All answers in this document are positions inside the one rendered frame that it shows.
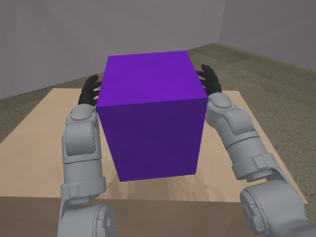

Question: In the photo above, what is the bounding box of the pedestal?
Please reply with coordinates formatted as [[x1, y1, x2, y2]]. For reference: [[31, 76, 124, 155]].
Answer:
[[0, 88, 309, 237]]

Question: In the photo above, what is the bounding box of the robot right upper arm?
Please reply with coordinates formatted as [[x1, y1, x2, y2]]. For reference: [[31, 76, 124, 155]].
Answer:
[[240, 178, 316, 237]]

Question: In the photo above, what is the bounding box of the robot right hand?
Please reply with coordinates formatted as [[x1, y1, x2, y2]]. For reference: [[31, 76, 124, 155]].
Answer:
[[196, 64, 222, 96]]

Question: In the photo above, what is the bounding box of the robot left upper arm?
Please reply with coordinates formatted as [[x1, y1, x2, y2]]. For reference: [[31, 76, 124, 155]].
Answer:
[[58, 203, 118, 237]]

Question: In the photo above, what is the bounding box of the robot left forearm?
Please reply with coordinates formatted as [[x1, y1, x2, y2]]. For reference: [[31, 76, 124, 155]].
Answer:
[[57, 104, 107, 237]]

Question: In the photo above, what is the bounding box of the robot left hand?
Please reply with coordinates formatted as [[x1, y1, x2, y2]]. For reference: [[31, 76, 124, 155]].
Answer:
[[78, 74, 102, 112]]

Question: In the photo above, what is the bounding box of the robot right forearm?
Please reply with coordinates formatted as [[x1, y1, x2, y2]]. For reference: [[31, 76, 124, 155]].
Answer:
[[205, 92, 307, 217]]

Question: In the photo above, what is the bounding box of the carton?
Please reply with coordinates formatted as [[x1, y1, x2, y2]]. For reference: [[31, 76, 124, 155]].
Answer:
[[96, 50, 208, 182]]

